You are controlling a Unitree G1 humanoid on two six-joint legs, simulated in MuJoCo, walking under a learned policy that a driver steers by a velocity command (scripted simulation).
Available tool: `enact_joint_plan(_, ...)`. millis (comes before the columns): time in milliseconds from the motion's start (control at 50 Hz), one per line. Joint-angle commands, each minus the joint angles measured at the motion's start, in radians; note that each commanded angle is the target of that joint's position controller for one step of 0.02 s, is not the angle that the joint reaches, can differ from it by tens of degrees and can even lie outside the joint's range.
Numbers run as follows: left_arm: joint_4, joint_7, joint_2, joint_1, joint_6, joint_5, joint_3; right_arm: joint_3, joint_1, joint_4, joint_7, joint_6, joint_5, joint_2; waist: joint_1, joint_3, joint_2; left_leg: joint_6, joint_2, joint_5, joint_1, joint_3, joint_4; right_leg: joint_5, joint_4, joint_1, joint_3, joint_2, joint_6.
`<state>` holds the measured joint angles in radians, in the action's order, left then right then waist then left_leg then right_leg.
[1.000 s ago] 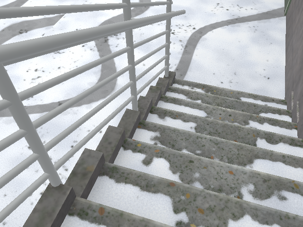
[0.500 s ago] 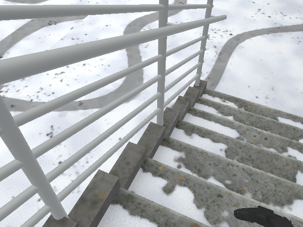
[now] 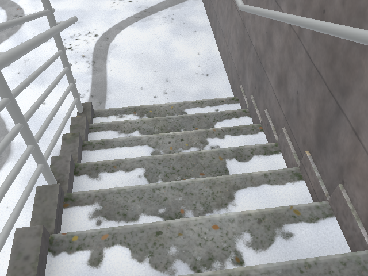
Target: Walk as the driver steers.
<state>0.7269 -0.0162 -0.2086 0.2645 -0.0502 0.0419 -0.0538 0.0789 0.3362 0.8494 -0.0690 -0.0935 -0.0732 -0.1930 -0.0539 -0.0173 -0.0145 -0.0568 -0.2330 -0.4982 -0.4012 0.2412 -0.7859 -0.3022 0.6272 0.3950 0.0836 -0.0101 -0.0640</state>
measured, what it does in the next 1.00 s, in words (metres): steps on the spot: left foot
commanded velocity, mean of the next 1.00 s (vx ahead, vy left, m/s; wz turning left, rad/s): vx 0.01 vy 0.00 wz -0.10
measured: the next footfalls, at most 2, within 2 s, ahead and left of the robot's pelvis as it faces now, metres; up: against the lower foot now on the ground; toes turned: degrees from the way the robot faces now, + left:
left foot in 0.32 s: +0.10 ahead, +0.12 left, +0.00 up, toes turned -1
right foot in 1.86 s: +0.42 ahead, -0.09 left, -0.15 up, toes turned -7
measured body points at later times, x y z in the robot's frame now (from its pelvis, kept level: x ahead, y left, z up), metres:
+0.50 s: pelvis +0.04 -0.01 +0.00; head +0.05 -0.01 +0.45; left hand +0.14 +0.21 -0.14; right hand +0.06 -0.24 -0.15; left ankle +0.06 +0.12 -0.72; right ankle +0.03 -0.09 -0.72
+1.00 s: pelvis +0.06 +0.00 +0.00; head +0.07 +0.00 +0.45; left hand +0.08 +0.24 -0.15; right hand +0.12 -0.23 -0.15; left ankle +0.06 +0.12 -0.72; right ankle +0.03 -0.09 -0.72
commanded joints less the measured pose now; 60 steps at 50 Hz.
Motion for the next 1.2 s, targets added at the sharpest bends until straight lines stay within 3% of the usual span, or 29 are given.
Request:
enact_joint_plan(20, 0.095, -0.019, -0.248, 0.579, -0.056, 0.084, -0.101, -0.024, -0.216, -0.181, -0.005, -0.017, 0.068, -0.016, 0.313, -0.019, -0.006, -0.010, 0.244, -0.150, -0.833, -0.388, -0.290, 0.616, -0.254, -0.750, -0.668, -0.409, -0.281)
enact_joint_plan(40, 0.079, -0.033, -0.233, 0.425, -0.048, 0.045, -0.092, -0.002, -0.205, -0.174, -0.015, -0.021, 0.070, -0.086, 0.213, 0.001, -0.066, 0.010, 0.212, -0.056, -0.802, -0.349, -0.335, 0.649, -0.249, -0.611, -0.525, -0.376, -0.229)
enact_joint_plan(60, 0.042, -0.044, -0.215, 0.260, -0.035, -0.014, -0.088, 0.020, -0.122, -0.143, -0.019, -0.025, 0.037, -0.145, 0.105, -0.025, -0.110, 0.025, 0.151, 0.043, -0.675, -0.296, -0.376, 0.664, -0.261, -0.421, -0.404, -0.344, -0.182)
enact_joint_plan(80, 0.033, -0.061, -0.210, 0.199, -0.023, -0.030, -0.084, 0.018, -0.005, -0.087, -0.001, -0.014, 0.025, -0.129, 0.032, -0.022, -0.136, 0.035, 0.141, 0.125, -0.478, -0.264, -0.515, 0.646, -0.281, -0.170, -0.315, -0.296, -0.141)
enact_joint_plan(100, 0.042, -0.076, -0.172, 0.162, -0.023, -0.013, -0.068, 0.014, 0.106, -0.021, 0.044, -0.002, 0.021, -0.098, -0.023, 0.009, -0.096, 0.030, 0.169, 0.197, -0.371, -0.250, -0.651, 0.559, -0.299, 0.019, -0.250, -0.249, -0.084)
enact_joint_plan(120, 0.053, -0.080, -0.116, 0.130, -0.026, 0.005, -0.045, 0.007, 0.148, 0.011, 0.081, 0.008, 0.032, -0.075, -0.042, 0.022, -0.039, 0.020, 0.183, 0.268, -0.332, -0.255, -0.718, 0.437, -0.311, 0.121, -0.224, -0.216, -0.046)
enact_joint_plan(140, 0.067, -0.078, -0.087, 0.106, -0.033, 0.008, -0.027, -0.002, 0.159, 0.026, 0.112, 0.013, 0.043, -0.049, -0.053, 0.025, -0.014, 0.014, 0.175, 0.329, -0.306, -0.271, -0.702, 0.308, -0.321, 0.169, -0.197, -0.188, -0.011)
enact_joint_plan(160, 0.072, -0.077, -0.081, 0.055, -0.044, -0.007, -0.018, -0.005, 0.143, 0.040, 0.139, 0.010, 0.046, -0.045, -0.058, 0.020, -0.001, 0.008, 0.155, 0.402, -0.247, -0.283, -0.604, 0.152, -0.333, 0.207, -0.158, -0.142, 0.025)
enact_joint_plan(200, 0.103, -0.071, -0.106, 0.028, -0.059, -0.035, -0.008, -0.006, 0.087, 0.043, 0.164, 0.010, 0.031, -0.049, -0.039, 0.017, -0.041, -0.022, 0.144, 0.502, -0.162, -0.268, -0.458, -0.018, -0.316, 0.222, -0.156, -0.099, 0.053)
enact_joint_plan(240, 0.136, -0.079, -0.114, 0.055, -0.070, -0.037, -0.002, 0.003, 0.030, 0.040, 0.148, 0.011, 0.025, -0.083, -0.001, 0.013, -0.068, -0.048, 0.126, 0.506, -0.165, -0.287, -0.270, -0.034, -0.263, 0.110, -0.212, -0.127, 0.015)
enact_joint_plan(280, 0.158, -0.105, -0.119, 0.081, -0.076, -0.043, 0.009, 0.009, -0.012, 0.035, 0.118, 0.015, 0.046, -0.091, 0.013, -0.019, -0.105, -0.071, 0.127, 0.373, -0.101, -0.249, -0.117, 0.158, -0.191, 0.014, -0.271, -0.168, -0.024)
enact_joint_plan(320, 0.164, -0.141, -0.136, 0.090, -0.066, -0.074, 0.010, -0.006, -0.038, 0.053, 0.110, 0.019, 0.069, -0.068, 0.026, -0.049, -0.056, -0.070, 0.110, 0.389, -0.012, -0.240, 0.054, 0.385, -0.140, -0.064, -0.311, -0.190, -0.052)
enact_joint_plan(340, 0.170, -0.150, -0.124, 0.120, -0.053, -0.091, 0.011, -0.014, -0.054, 0.066, 0.110, 0.022, 0.079, -0.069, 0.054, -0.067, -0.015, -0.050, 0.121, 0.396, 0.027, -0.239, 0.135, 0.366, -0.129, -0.111, -0.316, -0.163, -0.043)
enact_joint_plan(360, 0.188, -0.147, -0.123, 0.174, -0.039, -0.084, 0.005, -0.019, -0.071, 0.080, 0.111, 0.027, 0.076, -0.082, 0.099, -0.071, 0.014, -0.021, 0.142, 0.365, 0.043, -0.251, 0.163, 0.292, -0.138, -0.134, -0.304, -0.127, -0.034)
enact_joint_plan(400, 0.193, -0.135, -0.123, 0.142, -0.021, -0.063, -0.001, -0.021, -0.092, 0.104, 0.111, 0.027, 0.067, -0.084, 0.103, -0.021, 0.046, 0.013, 0.162, 0.260, 0.063, -0.240, 0.218, 0.064, -0.178, -0.089, -0.253, -0.089, -0.019)
enact_joint_plan(420, 0.185, -0.130, -0.130, 0.100, -0.020, -0.048, -0.008, -0.020, -0.113, 0.118, 0.119, 0.019, 0.070, -0.077, 0.103, 0.047, 0.077, 0.029, 0.176, 0.212, 0.014, -0.253, 0.263, -0.029, -0.191, -0.064, -0.168, -0.056, 0.005)
enact_joint_plan(440, 0.185, -0.127, -0.137, 0.051, -0.021, -0.041, -0.015, -0.024, -0.119, 0.128, 0.126, 0.014, 0.071, -0.069, 0.094, 0.070, 0.055, 0.031, 0.177, 0.226, 0.026, -0.256, 0.287, -0.071, -0.186, -0.051, -0.134, -0.027, 0.006)
enact_joint_plan(500, 0.210, -0.118, -0.102, 0.049, -0.021, -0.046, -0.020, -0.021, -0.083, 0.165, 0.131, 0.009, 0.057, -0.069, 0.080, 0.041, 0.045, 0.048, 0.191, 0.329, 0.083, -0.231, 0.277, 0.155, -0.165, -0.097, -0.100, -0.003, -0.030)
enact_joint_plan(580, 0.222, -0.110, -0.093, 0.007, -0.023, -0.043, -0.033, -0.021, -0.095, 0.182, 0.127, 0.015, 0.059, -0.059, 0.068, -0.008, 0.035, 0.050, 0.194, 0.374, 0.112, -0.214, 0.254, 0.324, -0.140, -0.152, -0.091, -0.004, -0.020)
enact_joint_plan(720, 0.259, -0.101, -0.089, -0.011, -0.024, -0.037, -0.051, -0.016, -0.145, 0.199, 0.127, 0.023, 0.056, -0.067, 0.065, 0.008, 0.026, 0.057, 0.200, 0.336, 0.140, -0.206, 0.256, 0.245, -0.149, -0.133, -0.085, 0.001, -0.009)
enact_joint_plan(960, 0.324, -0.081, -0.072, 0.033, -0.020, -0.036, -0.050, -0.010, -0.158, 0.219, 0.129, 0.035, 0.059, -0.070, 0.069, 0.030, 0.026, 0.075, 0.218, 0.346, 0.183, -0.208, 0.257, 0.221, -0.145, -0.127, -0.073, 0.001, -0.005)
enact_joint_plan(1180, 0.358, -0.078, -0.057, 0.072, -0.019, -0.033, -0.047, -0.011, -0.129, 0.237, 0.129, 0.038, 0.056, -0.063, 0.072, 0.053, 0.013, 0.080, 0.228, 0.336, 0.170, -0.213, 0.256, 0.223, -0.141, -0.137, -0.073, -0.006, -0.001)
enact_joint_plan(1200, 0.367, -0.073, -0.089, 0.102, -0.017, -0.024, -0.060, 0.001, -0.110, 0.239, 0.122, 0.039, 0.048, -0.088, 0.080, 0.052, -0.003, 0.086, 0.242, 0.181, 0.161, -0.201, 0.247, 0.086, -0.168, -0.146, -0.087, -0.016, -0.029)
